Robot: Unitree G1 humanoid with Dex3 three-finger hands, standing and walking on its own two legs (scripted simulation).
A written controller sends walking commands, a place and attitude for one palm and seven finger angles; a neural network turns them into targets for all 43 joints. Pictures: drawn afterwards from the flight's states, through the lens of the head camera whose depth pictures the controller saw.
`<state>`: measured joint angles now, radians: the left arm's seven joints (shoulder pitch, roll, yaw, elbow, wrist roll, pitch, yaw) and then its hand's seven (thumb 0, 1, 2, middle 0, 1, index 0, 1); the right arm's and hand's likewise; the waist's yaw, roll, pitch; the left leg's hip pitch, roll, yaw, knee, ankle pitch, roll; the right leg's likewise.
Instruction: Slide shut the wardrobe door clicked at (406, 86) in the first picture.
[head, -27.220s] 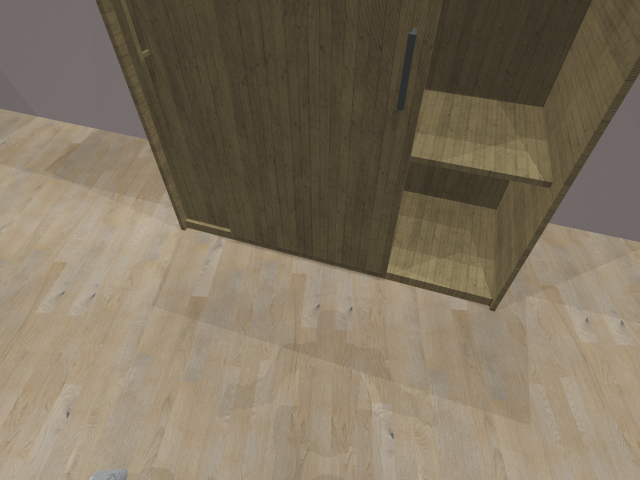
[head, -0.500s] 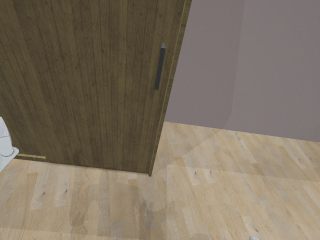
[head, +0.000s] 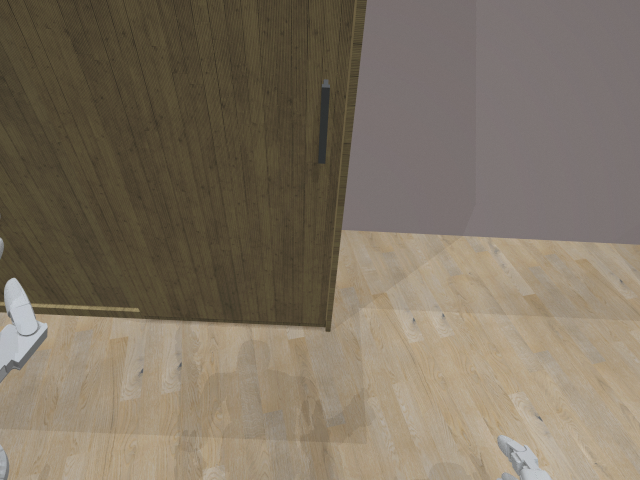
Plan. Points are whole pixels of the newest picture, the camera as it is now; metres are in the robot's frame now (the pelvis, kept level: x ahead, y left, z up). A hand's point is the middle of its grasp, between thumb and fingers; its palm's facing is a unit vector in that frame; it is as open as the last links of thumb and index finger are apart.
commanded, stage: stop stepping back and stand still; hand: left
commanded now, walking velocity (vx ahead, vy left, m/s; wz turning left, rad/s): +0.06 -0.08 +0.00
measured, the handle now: (323, 122) +0.80 +0.06 +0.08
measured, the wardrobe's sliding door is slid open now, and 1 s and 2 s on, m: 0.00 0.00 0.00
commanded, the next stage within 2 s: let the arm hang, fingers relaxed in 0.94 s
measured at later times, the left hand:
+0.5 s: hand (61, 328) +0.20 +0.27 +0.16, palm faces +0.49 -0.76 -0.43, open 7.4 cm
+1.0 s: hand (70, 304) +0.23 +0.28 +0.16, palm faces +0.43 -0.78 -0.45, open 7.4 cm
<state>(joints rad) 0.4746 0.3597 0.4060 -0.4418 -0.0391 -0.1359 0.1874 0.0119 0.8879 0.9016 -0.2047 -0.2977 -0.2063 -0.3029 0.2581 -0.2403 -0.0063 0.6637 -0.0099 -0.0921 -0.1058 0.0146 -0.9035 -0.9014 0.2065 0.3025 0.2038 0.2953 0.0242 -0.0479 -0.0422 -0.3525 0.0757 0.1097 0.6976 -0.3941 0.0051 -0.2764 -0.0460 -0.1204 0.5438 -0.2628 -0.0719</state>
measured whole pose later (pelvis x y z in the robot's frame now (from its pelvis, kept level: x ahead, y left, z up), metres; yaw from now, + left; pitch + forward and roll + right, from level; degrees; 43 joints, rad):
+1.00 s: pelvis +0.04 +0.01 +0.00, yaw +1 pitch +0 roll -1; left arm 0.56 0.38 0.38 -0.49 -0.05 -0.15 0.16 0.02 0.89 0.90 -0.21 -0.30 -0.21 -0.30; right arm 0.19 -0.21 0.01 0.59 0.02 -0.08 -0.08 0.01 -0.91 -0.90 0.20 0.30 0.20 0.29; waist 0.01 0.02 0.02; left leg -0.26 0.05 0.07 0.51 -0.26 0.00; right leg -0.20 0.01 -0.10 0.47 -0.27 -0.03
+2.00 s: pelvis +0.03 +0.03 +0.01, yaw +1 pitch -1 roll +0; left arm 0.19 0.17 0.00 1.16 0.02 0.00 0.03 0.01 0.93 0.90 -0.20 -0.30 -0.20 -0.30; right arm 0.23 -0.16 0.00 1.14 -0.02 0.01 -0.02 0.01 -0.92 -0.90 0.20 0.30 0.20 0.29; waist -0.01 0.00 0.05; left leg -0.19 0.00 0.10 0.38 -0.18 0.03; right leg -0.16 -0.02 -0.08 0.38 -0.21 0.00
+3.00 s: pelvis +0.06 +0.02 +0.01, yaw +1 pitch -1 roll +0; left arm 0.13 0.26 0.01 1.15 0.02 -0.02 0.02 0.00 0.91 0.90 -0.20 -0.30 -0.20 -0.30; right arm 0.14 -0.27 0.00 1.13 -0.02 0.00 -0.01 0.01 -0.91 -0.90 0.20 0.30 0.20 0.29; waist -0.01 0.01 0.06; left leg -0.11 0.01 0.09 0.30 -0.18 0.01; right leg -0.08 -0.01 -0.09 0.30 -0.21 -0.02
